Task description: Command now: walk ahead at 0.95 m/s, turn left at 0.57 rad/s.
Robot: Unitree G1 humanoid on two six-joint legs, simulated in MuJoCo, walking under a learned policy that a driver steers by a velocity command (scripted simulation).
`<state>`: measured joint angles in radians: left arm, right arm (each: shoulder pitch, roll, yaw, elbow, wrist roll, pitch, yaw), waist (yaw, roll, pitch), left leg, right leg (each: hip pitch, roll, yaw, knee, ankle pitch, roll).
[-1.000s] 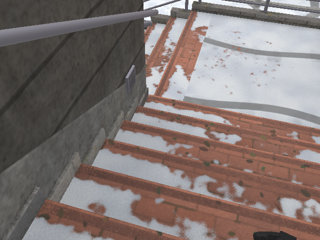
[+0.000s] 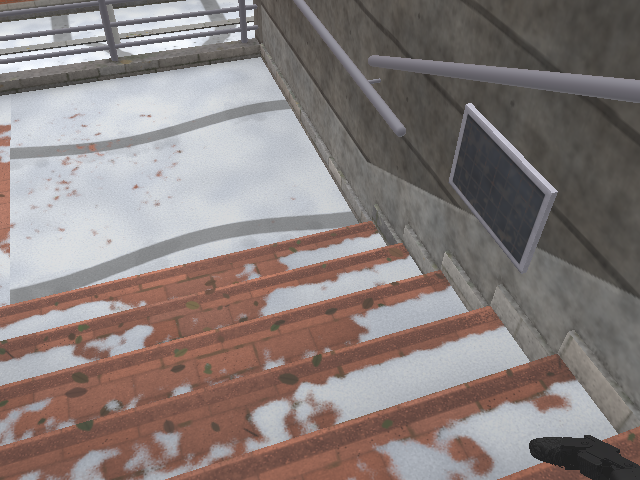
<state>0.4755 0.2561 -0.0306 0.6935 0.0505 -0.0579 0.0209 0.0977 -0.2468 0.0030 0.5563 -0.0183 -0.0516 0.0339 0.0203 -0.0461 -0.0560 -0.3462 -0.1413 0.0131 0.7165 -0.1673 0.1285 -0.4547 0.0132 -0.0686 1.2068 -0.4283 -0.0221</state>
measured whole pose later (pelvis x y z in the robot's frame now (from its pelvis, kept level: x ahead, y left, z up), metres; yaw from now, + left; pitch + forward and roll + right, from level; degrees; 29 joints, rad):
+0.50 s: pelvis +0.37 -0.15 -0.18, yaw +24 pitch -2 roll +0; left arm 0.37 0.21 0.03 0.87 0.03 -0.06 -0.01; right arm 0.33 -0.32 -0.08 0.81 -0.03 0.01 0.00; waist -0.04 0.07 0.00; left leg -0.67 -0.01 -0.08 1.67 -0.28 0.11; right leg -0.31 -0.01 -0.02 0.82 -0.48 0.00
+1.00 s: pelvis +0.70 +0.00 -0.33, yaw +53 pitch -2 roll +2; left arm 0.32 0.18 0.03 0.90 0.07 -0.05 0.04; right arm 0.29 -0.26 -0.06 0.97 -0.01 -0.02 -0.01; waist 0.04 0.03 0.10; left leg -0.28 -0.23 0.07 0.69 -0.37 0.22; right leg -0.53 -0.12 0.12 1.45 -0.51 0.06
